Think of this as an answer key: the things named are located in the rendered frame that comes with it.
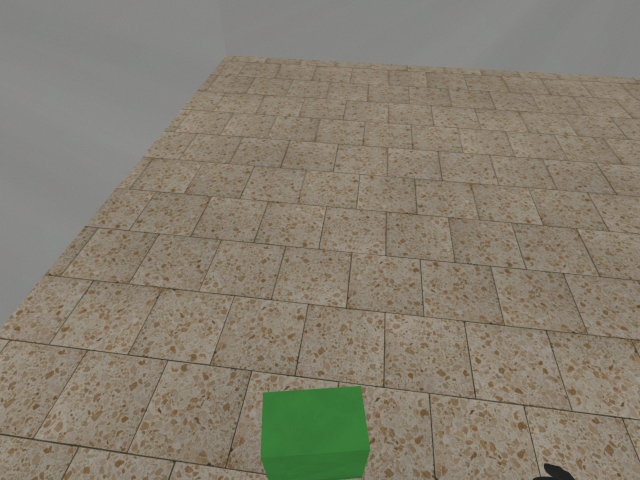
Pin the carton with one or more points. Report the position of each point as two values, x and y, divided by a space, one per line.
314 434

